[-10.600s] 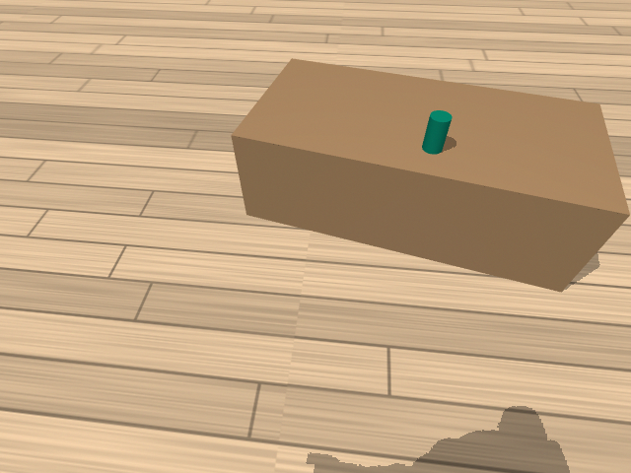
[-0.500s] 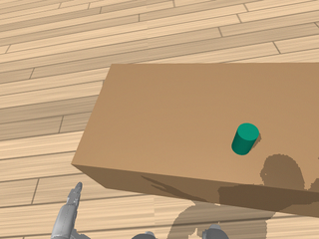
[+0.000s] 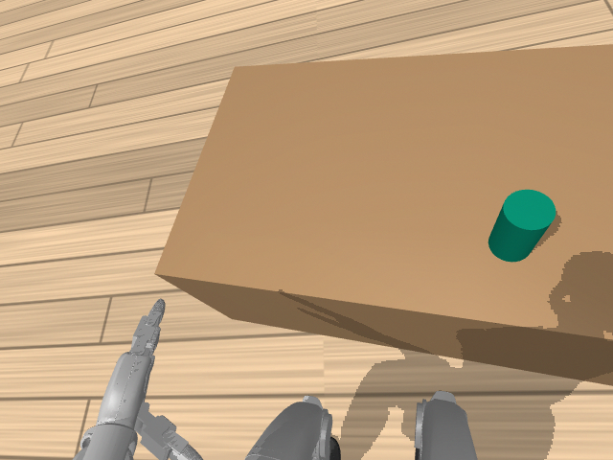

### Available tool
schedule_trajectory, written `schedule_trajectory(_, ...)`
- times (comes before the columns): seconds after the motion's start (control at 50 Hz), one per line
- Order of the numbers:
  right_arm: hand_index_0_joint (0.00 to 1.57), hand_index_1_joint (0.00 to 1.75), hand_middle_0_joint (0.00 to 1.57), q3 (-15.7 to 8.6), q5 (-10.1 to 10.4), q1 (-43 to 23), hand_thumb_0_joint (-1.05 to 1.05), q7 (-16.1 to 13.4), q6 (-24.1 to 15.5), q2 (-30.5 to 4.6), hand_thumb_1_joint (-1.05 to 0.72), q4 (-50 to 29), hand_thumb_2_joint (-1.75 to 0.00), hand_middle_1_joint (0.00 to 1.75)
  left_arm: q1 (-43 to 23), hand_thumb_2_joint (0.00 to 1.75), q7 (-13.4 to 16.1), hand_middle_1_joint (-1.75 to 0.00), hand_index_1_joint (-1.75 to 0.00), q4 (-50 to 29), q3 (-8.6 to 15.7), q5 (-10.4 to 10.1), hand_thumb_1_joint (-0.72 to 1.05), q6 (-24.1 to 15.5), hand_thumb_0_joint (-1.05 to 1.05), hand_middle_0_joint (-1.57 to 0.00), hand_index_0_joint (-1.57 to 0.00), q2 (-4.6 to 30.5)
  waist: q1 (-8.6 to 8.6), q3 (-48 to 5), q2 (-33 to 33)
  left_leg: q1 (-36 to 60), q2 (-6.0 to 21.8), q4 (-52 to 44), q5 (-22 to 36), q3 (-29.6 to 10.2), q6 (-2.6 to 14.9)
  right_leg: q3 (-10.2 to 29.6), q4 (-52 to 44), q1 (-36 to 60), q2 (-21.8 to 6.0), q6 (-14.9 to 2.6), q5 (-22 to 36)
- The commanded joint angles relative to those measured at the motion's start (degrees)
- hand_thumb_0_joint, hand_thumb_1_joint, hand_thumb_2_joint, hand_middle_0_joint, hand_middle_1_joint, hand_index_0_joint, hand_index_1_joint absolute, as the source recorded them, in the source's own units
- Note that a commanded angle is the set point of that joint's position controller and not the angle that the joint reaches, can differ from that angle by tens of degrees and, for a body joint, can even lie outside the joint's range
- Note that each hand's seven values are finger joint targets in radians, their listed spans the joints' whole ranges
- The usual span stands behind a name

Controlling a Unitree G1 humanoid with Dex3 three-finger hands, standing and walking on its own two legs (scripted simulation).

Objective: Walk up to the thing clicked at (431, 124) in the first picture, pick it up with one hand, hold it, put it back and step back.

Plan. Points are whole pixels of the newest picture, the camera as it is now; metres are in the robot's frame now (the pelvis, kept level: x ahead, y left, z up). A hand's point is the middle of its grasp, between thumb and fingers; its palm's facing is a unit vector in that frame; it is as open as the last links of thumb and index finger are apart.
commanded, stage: approach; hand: right
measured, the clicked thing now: (518, 228) +0.50 -0.23 -0.19
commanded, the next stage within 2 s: close in in 0.24 s
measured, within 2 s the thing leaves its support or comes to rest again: neither
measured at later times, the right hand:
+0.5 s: hand (574, 267) +0.44 -0.30 -0.19, palm faces +0.26 +0.96 +0.05, open 17.7 cm
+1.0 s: hand (530, 260) +0.44 -0.24 -0.18, palm faces +0.27 +0.96 +0.03, open 17.5 cm
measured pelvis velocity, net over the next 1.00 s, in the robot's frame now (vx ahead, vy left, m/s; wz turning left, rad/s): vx -0.04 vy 0.01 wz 0.09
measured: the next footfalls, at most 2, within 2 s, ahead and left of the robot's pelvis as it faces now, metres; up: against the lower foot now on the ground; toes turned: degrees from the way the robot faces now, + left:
none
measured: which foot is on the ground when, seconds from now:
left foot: down 0.00-1.00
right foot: down 0.00-1.00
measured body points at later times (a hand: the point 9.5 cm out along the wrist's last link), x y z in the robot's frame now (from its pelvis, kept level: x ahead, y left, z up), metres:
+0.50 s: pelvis -0.04 +0.00 -0.11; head +0.16 -0.11 +0.27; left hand +0.13 +0.26 +0.01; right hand +0.42 -0.35 -0.19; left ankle -0.01 +0.14 -0.63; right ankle +0.05 -0.11 -0.63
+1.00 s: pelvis -0.04 +0.01 -0.12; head +0.15 -0.08 +0.28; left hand +0.13 +0.28 +0.01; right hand +0.42 -0.29 -0.18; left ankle -0.01 +0.14 -0.63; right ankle +0.05 -0.11 -0.63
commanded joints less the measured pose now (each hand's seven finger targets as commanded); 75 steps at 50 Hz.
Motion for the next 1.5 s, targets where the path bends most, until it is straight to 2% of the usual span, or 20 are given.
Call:
schedule_trajectory(0.0,0.06,0.05,0.05,-3.04,0.43,-13.82,0.0,-1.23,-7.23,-18.98,0.58,-12.51,-0.04,0.05,6.48,0.06,0.55,-0.03,-0.04,-11.15,9.96,0.82,-0.56,-2.87,0.0,-0.04,-0.03,12.31,0.63,-26.9,-21.66,-6.24,-1.64,-1.39,16.13,-0.09,2.79,2.43,-1.59,30.36,0.25,0.61,25.74)
schedule_trajectory(0.1,0.06,0.05,0.05,-5.32,-1.94,-16.54,0.0,-3.62,-9.47,-22.18,0.6,-17.91,-0.04,0.05,4.85,0.05,-0.52,-0.04,-0.04,-17.63,11.65,1.4,-0.54,-2.68,0.0,-0.04,-0.03,13.06,1.26,-31.31,-26.45,-10.5,-1.66,2.92,14.86,0.39,3.11,3.2,2.4,29.25,-0.86,1.29,24.39)
schedule_trajectory(0.16,0.05,0.05,0.05,-1.78,-2.14,-12.29,0.0,-4.25,-9.81,-13.81,0.6,-9.01,-0.04,0.05,4.34,0.04,-1.71,-0.04,-0.04,-18.24,11.15,1.86,-0.53,-2.16,0.0,-0.04,-0.04,12.45,2.59,-25.87,-25.19,-16.62,-2.26,6.64,10.59,1.22,3.61,4.14,4.56,21.31,-1.01,1.57,18.74)
schedule_trajectory(0.22,0.05,0.06,0.03,-7.42,-3.18,-16.82,0.0,-6.22,-11.38,-22.72,0.61,-17.0,-0.06,0.06,4.28,0.04,-1.76,-0.04,-0.04,-25.53,15.59,1.89,-0.53,-1.88,0.0,-0.05,-0.04,17.3,2.96,-32.98,-27.68,-18.33,-2.18,9.45,9.34,1.31,3.86,5.51,6.37,22.7,-1.87,1.83,16.7)
schedule_trajectory(0.3,0.04,0.07,0.02,-5.04,-3.73,-12.51,0.0,-7.87,-11.75,-15.12,0.61,-10.08,-0.07,0.07,8.54,0.04,-3.15,-0.05,-0.05,-27.15,15.51,1.63,-0.53,-0.66,0.0,-0.05,-0.05,14.91,5.1,-28.47,-25.67,-22.87,-2.78,12.43,7.1,2.33,3.84,6.43,8.63,16.9,-1.92,1.62,11.67)
schedule_trajectory(0.32,0.04,0.06,0.03,-2.42,-3.94,-8.81,0.0,-7.94,-11.46,-10.94,0.61,-5.8,-0.06,0.06,7.2,0.05,-3.63,-0.04,-0.04,-28.55,14.95,1.51,-0.54,-0.88,0.0,-0.05,-0.04,14.04,5.69,-26.43,-23.59,-23.57,-3.01,12.89,5.74,2.48,3.78,6.25,9.5,12.91,-1.68,1.04,8.75)
schedule_trajectory(0.38,0.05,0.05,0.04,-7.14,-4.96,-14.21,0.0,-9.41,-12.8,-19.38,0.6,-15.72,-0.04,0.05,9.53,0.04,-3.82,-0.05,-0.05,-33.82,16.05,1.24,-0.54,-0.65,0.0,-0.05,-0.06,15.36,5.38,-31.07,-26.17,-24.94,-2.66,15.25,5.38,2.08,4.03,5.91,11.67,13.04,-1.69,1.43,6.68)
schedule_trajectory(0.5,0.04,0.05,0.04,-3.39,-6.61,-17.06,0.0,-13.51,-12.11,-14.66,0.58,-24.23,-0.05,0.05,9.08,0.04,-3.88,-0.05,-0.05,-38.23,22.67,1.02,-0.53,-0.35,0.0,-0.05,-0.05,19.35,6.23,-34.5,-33.13,-27.52,-2.67,15.74,2.37,2.1,4.04,5.8,11.63,17.26,-2.16,2.0,2.82)
schedule_trajectory(0.54,0.04,0.05,0.03,-3.51,-7.15,-18.73,0.0,-15.0,-11.33,-15.84,0.6,-28.73,-0.04,0.05,11.46,0.03,-4.1,-0.05,-0.05,-37.3,22.77,0.73,-0.52,0.59,0.0,-0.05,-0.05,18.53,5.71,-34.17,-35.39,-27.57,-2.83,15.27,1.7,1.81,4.09,5.11,11.27,17.22,-2.18,2.18,1.81)
schedule_trajectory(0.64,0.04,0.05,0.04,2.65,-7.11,-11.91,0.0,-16.98,-8.59,-3.37,0.57,-23.08,-0.05,0.05,11.95,0.03,-5.17,-0.06,-0.05,-30.63,19.21,0.4,-0.51,1.48,0.0,-0.05,-0.05,12.66,4.78,-25.76,-32.98,-32.23,-2.76,17.48,0.98,2.65,4.14,4.86,12.31,11.96,-2.42,2.3,1.38)
schedule_trajectory(0.7,0.04,0.05,0.03,1.14,-7.15,-13.54,0.0,-18.35,-8.6,-5.03,0.56,-26.73,-0.05,0.05,11.19,0.04,-5.13,-0.06,-0.05,-39.1,19.31,0.65,-0.52,1.46,0.0,-0.05,-0.06,14.17,4.82,-32.16,-29.29,-27.9,-2.74,17.69,5.94,2.66,3.8,5.26,14.23,13.59,-2.31,1.78,7.32)
schedule_trajectory(0.86,0.03,0.06,0.03,1.3,-6.76,-9.63,0.0,-21.15,-9.05,0.52,0.55,-21.73,-0.06,0.06,12.78,0.04,-4.98,-0.05,-0.05,-39.92,21.17,0.25,-0.54,2.65,0.0,-0.05,-0.05,14.55,6.51,-29.19,-19.46,-22.81,-3.54,15.07,7.91,1.37,2.87,3.43,15.48,4.42,-0.9,-0.45,4.98)
schedule_trajectory(0.98,0.03,0.05,0.03,2.94,-7.55,-12.96,0.0,-21.49,-10.81,1.59,0.53,-25.79,-0.05,0.05,13.94,0.03,-5.35,-0.06,-0.05,-36.06,19.32,0.36,-0.51,2.62,0.0,-0.05,-0.06,11.3,6.32,-29.25,-23.09,-25.03,-3.39,16.76,8.65,1.2,2.8,3.01,16.8,6.29,-1.12,-0.2,6.86)
schedule_trajectory(1.12,0.04,0.06,0.04,5.89,-8.87,-15.79,0.0,-22.72,-10.18,3.58,0.5,-27.17,-0.08,0.06,13.0,0.08,-4.93,-0.04,-0.06,-41.87,20.41,0.59,-0.59,2.98,0.0,-0.05,-0.03,13.44,7.57,-31.07,-24.4,-24.2,-3.06,15.22,6.89,1.03,2.94,3.22,14.94,9.14,-1.0,0.25,4.52)
schedule_trajectory(1.18,0.19,0.08,0.19,4.01,-9.36,-15.86,0.0,-23.96,-9.32,-0.11,0.56,-27.15,0.0,0.08,13.47,0.06,-5.15,-0.05,-0.06,-38.25,20.28,0.75,-0.56,3.44,0.0,-0.05,-0.04,12.91,6.13,-30.74,-26.07,-25.33,-3.23,15.97,7.21,1.01,2.9,3.1,15.12,8.57,-1.09,0.23,5.53)
schedule_trajectory(1.26,0.28,0.09,0.28,4.86,-9.62,-16.83,0.0,-25.05,-9.37,1.98,0.61,-23.6,0.0,0.09,12.31,0.05,-5.61,-0.05,-0.05,-37.27,18.45,0.89,-0.55,3.74,0.0,-0.05,-0.05,11.28,6.6,-26.64,-23.36,-27.34,-3.3,16.74,4.66,1.34,3.02,3.19,15.2,4.72,-1.17,0.26,2.23)
schedule_trajectory(1.3,0.31,0.12,0.31,2.59,-10.41,-19.64,0.0,-26.0,-9.98,-2.69,0.61,-26.18,0.0,0.11,11.38,0.05,-5.53,-0.05,-0.05,-41.05,19.51,0.93,-0.55,3.6,0.0,-0.05,-0.05,13.13,6.55,-29.68,-23.78,-25.96,-3.28,16.57,4.5,1.18,3.03,3.45,14.89,6.16,-1.17,0.22,2.02)
schedule_trajectory(1.4,0.36,0.19,0.36,4.93,-10.77,-19.35,0.0,-25.6,-9.16,0.38,0.58,-20.99,-0.03,0.19,11.67,0.06,-5.5,-0.05,-0.05,-42.53,18.93,0.9,-0.55,4.12,0.0,-0.04,-0.04,12.68,7.82,-28.98,-22.34,-24.75,-3.52,15.59,5.08,1.38,2.98,3.71,14.32,4.8,-0.92,-0.14,1.45)
schedule_trajectory(1.44,0.4,0.22,0.4,3.24,-10.87,-20.39,0.0,-25.55,-8.76,-3.16,0.58,-22.92,-0.05,0.21,11.85,0.05,-5.16,-0.05,-0.05,-42.24,21.05,0.84,-0.55,4.04,0.0,-0.04,-0.04,14.67,7.68,-31.41,-23.32,-24.44,-3.48,15.78,5.93,1.15,2.87,3.72,14.88,5.96,-1.04,-0.13,2.76)
schedule_trajectory(1.48,0.44,0.25,0.43,3.74,-10.55,-20.79,0.0,-25.04,-8.05,-1.74,0.58,-22.04,-0.07,0.25,12.92,0.05,-5.32,-0.05,-0.05,-40.52,20.17,0.8,-0.55,4.14,0.0,-0.04,-0.04,13.81,8.3,-31.38,-24.41,-25.63,-3.5,16.37,6.67,1.47,2.91,3.76,15.28,7.1,-1.1,0.05,4.18)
